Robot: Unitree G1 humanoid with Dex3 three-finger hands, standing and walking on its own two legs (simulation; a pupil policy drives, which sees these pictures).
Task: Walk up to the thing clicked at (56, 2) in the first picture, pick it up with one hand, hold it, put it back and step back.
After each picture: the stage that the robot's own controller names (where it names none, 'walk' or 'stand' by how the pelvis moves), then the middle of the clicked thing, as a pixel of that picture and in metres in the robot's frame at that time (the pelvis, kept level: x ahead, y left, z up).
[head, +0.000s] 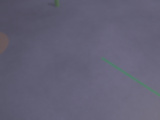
stand; (56, 2) +2.24 +0.36 -0.72
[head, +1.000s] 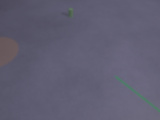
walk; (70, 12) +2.10 +0.14 -0.70
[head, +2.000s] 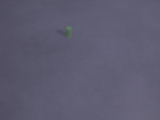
walk; (68, 32) +1.44 +0.05 -0.72
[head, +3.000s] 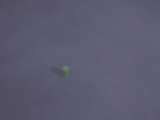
walk; (65, 72) +0.91 +0.10 -0.71
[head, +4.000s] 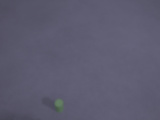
walk; (59, 105) +0.55 +0.13 -0.72
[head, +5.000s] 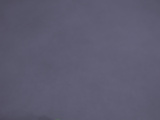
stand; out of the picture +0.37 +0.16 -0.70
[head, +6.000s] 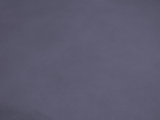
stand; out of the picture +0.35 +0.14 -0.72
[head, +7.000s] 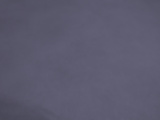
stand; out of the picture +0.37 +0.12 -0.72
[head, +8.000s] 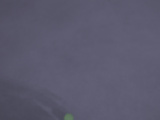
stand; out of the picture +0.39 +0.11 -0.71
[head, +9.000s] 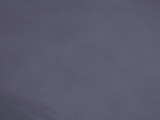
stand; out of the picture +0.38 +0.08 -0.72
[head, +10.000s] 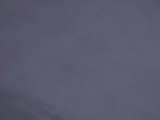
stand; out of the picture +0.39 +0.09 -0.72
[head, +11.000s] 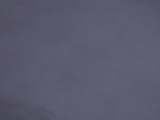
stand; out of the picture +0.37 +0.10 -0.72
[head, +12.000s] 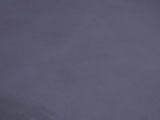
stand; out of the picture +0.37 +0.10 -0.72
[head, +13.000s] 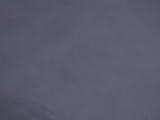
stand; out of the picture +0.37 +0.10 -0.72
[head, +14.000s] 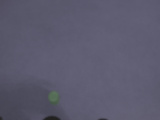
go down; (54, 98) +0.40 +0.13 -0.57
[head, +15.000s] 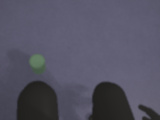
go down; (38, 64) +0.44 +0.18 -0.32
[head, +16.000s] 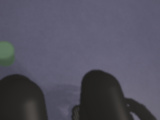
close in; (5, 54) +0.43 +0.21 -0.24
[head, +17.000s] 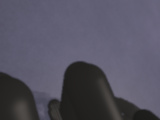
close; out of the picture +0.42 +0.23 -0.22
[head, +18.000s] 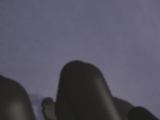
close; out of the picture +0.42 +0.24 -0.23
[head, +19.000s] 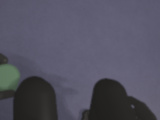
lift; (6, 80) +0.30 +0.25 -0.10
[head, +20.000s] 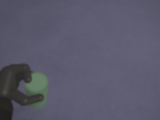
hold; (36, 91) +0.32 +0.15 +0.04
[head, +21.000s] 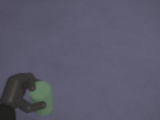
hold; (42, 99) +0.30 +0.15 +0.00
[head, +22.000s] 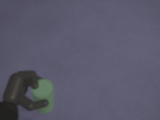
crouch; (43, 97) +0.30 +0.14 +0.00
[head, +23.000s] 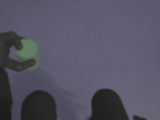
crouch; (28, 55) +0.42 +0.17 -0.09
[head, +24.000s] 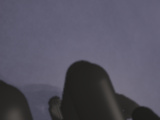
lower; out of the picture +0.42 +0.27 -0.23
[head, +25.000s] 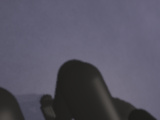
lower; out of the picture +0.44 +0.27 -0.23
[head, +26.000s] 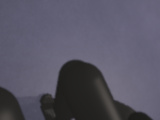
lower; out of the picture +0.44 +0.27 -0.23
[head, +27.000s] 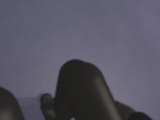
lower; out of the picture +0.44 +0.27 -0.23
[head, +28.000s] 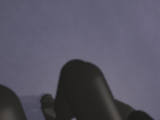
loosen; out of the picture +0.43 +0.27 -0.23
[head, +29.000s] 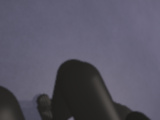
withdraw; out of the picture +0.42 +0.26 -0.24
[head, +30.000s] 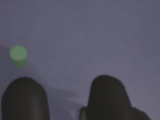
stand; (19, 57) +0.44 +0.22 -0.29
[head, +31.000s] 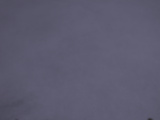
stand; out of the picture +0.38 +0.12 -0.65
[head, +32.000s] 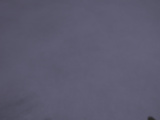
stand; out of the picture +0.40 +0.14 -0.67
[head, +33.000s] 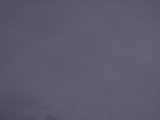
stand; out of the picture +0.39 +0.13 -0.68
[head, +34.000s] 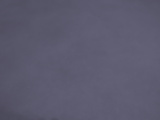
walk; out of the picture +0.42 +0.12 -0.72
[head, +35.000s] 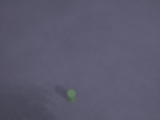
walk; (71, 95) +0.54 +0.07 -0.71
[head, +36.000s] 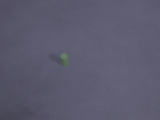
walk; (64, 59) +0.86 +0.15 -0.70
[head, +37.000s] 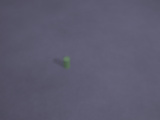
stand; (66, 62) +1.06 +0.13 -0.71
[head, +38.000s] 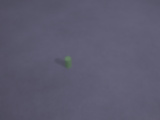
stand; (68, 62) +1.06 +0.13 -0.72
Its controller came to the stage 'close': yes
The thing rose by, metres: 0.71
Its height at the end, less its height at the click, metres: +0.00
